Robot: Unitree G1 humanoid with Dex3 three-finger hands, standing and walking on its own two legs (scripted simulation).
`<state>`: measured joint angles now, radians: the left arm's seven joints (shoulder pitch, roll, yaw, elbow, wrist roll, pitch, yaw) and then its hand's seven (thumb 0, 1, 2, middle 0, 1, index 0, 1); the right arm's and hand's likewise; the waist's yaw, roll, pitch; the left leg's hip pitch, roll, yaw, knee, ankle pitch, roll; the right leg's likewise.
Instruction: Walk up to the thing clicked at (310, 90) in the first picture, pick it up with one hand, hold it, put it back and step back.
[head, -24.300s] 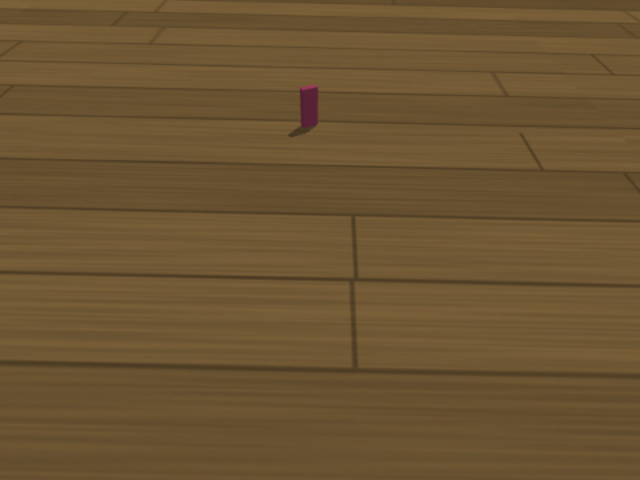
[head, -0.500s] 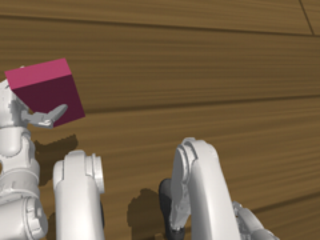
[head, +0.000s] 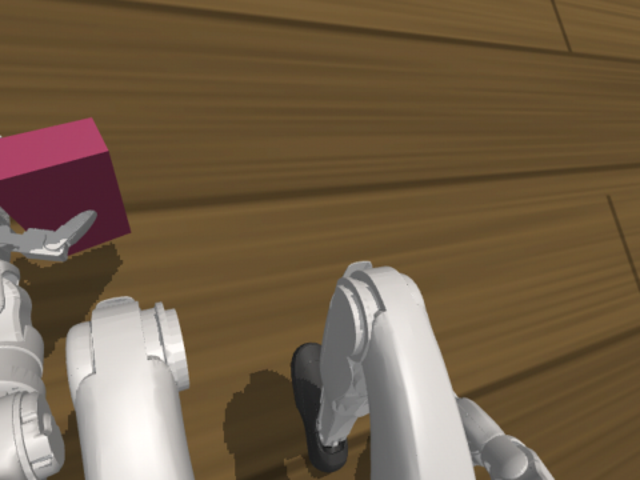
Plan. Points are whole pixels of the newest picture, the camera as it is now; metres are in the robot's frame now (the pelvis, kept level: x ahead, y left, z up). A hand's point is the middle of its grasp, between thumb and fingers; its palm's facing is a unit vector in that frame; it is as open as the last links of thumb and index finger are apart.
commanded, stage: lower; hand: left
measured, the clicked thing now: (70, 202) +0.44 +0.22 -0.12
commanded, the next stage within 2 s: loosen in 1.20 s
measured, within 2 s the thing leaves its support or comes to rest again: rests again in 1.14 s
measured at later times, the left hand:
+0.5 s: hand (52, 208) +0.44 +0.24 -0.15, palm faces +0.22 -0.97 +0.01, open 8.3 cm
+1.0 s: hand (57, 214) +0.44 +0.24 -0.16, palm faces +0.24 -0.97 +0.01, open 8.3 cm
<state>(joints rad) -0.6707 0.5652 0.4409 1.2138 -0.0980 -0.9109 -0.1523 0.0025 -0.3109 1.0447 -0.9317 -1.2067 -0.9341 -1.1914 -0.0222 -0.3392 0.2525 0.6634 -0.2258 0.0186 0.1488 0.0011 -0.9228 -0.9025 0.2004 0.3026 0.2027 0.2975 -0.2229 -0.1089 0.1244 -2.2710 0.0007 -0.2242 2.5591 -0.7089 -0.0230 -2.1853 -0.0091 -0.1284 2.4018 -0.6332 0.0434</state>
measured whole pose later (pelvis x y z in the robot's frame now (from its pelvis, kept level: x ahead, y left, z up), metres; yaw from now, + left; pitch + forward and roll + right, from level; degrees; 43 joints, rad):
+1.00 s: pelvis -0.01 +0.01 -0.01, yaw -4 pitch +17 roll -16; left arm -0.67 0.72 0.45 1.35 -0.08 -1.06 -0.02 0.00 -0.31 1.04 -0.93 -1.21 -0.93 -1.19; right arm -0.14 -0.37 0.43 0.60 -0.33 0.02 0.16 0.00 -0.91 -0.90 0.20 0.30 0.20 0.30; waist -0.26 -0.21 0.26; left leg -2.24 0.00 -0.33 2.63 -0.71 -0.01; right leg -2.11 0.03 -0.21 2.39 -0.60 0.07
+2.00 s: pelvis -0.01 +0.01 -0.01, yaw -5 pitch +15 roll -17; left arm -0.63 0.72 0.43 1.32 -0.08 -1.09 -0.01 -0.01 -0.59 0.11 -0.27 -0.16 -0.25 -0.17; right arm -0.15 -0.37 0.45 0.59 -0.33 0.02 0.17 0.00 -0.92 -0.90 0.20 0.30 0.21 0.30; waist -0.25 -0.23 0.27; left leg -2.22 0.00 -0.34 2.64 -0.72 -0.01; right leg -2.09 0.03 -0.22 2.38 -0.59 0.07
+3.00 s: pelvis +0.01 -0.01 +0.19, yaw +6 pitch +32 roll -4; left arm -0.16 0.43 0.24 0.46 0.05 -0.05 0.03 -0.01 -0.56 0.04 -0.06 -0.05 -0.06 -0.05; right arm 0.10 -0.25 0.00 0.52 0.05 0.14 -0.03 0.01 -0.91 -0.90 0.20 0.30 0.20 0.30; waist -0.05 0.02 -0.16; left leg -1.79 0.04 -0.06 1.89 -0.66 -0.01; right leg -1.77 -0.02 -0.03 1.84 -0.62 0.02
